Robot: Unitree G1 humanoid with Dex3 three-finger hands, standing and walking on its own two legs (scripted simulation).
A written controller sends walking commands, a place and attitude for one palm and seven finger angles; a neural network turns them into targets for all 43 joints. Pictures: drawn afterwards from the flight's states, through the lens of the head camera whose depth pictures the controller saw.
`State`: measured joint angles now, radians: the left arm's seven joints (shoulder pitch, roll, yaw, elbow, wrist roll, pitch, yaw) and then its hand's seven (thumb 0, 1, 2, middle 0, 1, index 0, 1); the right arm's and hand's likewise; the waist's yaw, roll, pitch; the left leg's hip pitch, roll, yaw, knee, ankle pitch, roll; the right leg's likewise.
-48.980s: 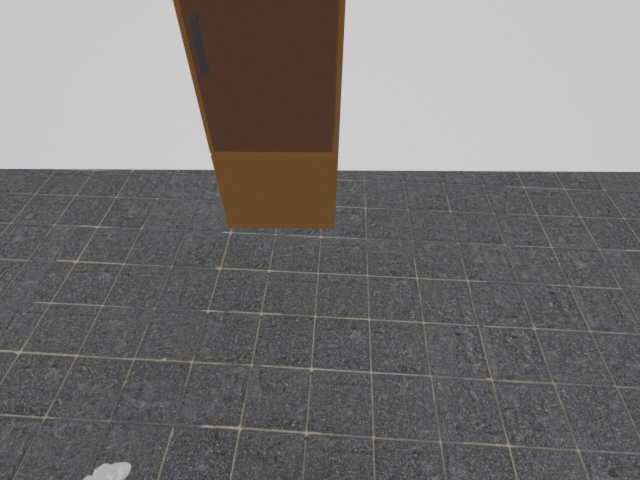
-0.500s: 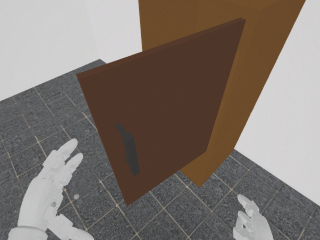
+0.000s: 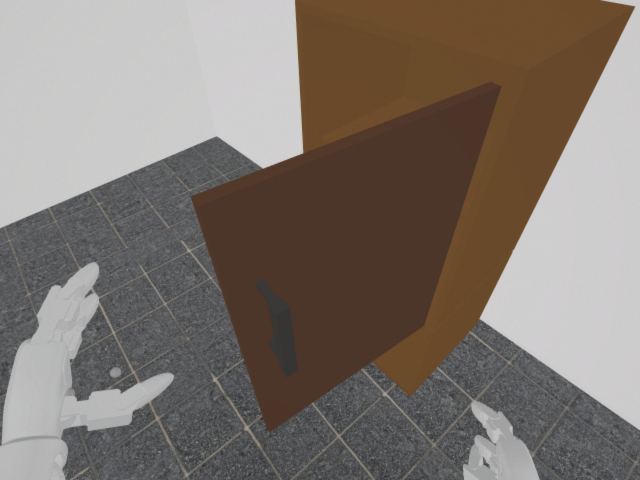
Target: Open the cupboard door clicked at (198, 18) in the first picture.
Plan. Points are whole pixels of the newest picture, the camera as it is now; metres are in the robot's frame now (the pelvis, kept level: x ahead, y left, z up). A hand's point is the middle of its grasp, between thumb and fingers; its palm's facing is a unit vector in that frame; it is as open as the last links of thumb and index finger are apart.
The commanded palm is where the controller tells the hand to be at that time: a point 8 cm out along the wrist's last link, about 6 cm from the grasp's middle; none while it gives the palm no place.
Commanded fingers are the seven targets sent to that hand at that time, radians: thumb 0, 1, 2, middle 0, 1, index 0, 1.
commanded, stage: draw the hand back to the body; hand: left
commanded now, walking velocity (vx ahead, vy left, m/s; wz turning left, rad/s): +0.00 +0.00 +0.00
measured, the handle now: (276, 330) +0.29 +0.10 +0.04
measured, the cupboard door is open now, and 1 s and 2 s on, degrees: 81 81 81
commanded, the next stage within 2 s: step back with the hand held close in 0.70 s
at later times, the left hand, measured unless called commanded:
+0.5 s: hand (88, 334) +0.20 +0.25 +0.16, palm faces +0.46 -0.80 -0.39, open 7.7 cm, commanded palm +0.15 +0.28 +0.18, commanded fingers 0.00 0.90 0.90 -0.20 -0.30 -0.20 -0.30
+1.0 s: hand (93, 338) +0.19 +0.24 +0.17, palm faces +0.41 -0.79 -0.45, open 7.4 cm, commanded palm +0.14 +0.27 +0.18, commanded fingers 0.00 0.90 0.90 -0.20 -0.30 -0.20 -0.30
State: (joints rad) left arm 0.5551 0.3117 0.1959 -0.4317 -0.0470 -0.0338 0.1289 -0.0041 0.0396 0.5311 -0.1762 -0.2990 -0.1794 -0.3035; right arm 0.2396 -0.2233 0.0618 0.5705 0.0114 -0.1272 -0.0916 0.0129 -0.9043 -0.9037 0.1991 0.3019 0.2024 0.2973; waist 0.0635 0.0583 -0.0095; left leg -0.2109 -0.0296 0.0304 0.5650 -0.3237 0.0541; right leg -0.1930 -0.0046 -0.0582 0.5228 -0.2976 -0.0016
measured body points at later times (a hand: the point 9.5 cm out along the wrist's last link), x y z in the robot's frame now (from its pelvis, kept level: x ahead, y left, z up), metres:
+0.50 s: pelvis +0.01 -0.02 +0.01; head -0.01 -0.04 +0.46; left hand +0.17 +0.29 +0.18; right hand +0.19 -0.24 -0.07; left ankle -0.01 +0.08 -0.73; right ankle -0.01 -0.12 -0.73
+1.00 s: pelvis -0.01 -0.02 +0.01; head -0.01 -0.04 +0.46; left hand +0.16 +0.28 +0.19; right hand +0.17 -0.26 -0.07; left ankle -0.01 +0.08 -0.73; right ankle -0.01 -0.12 -0.73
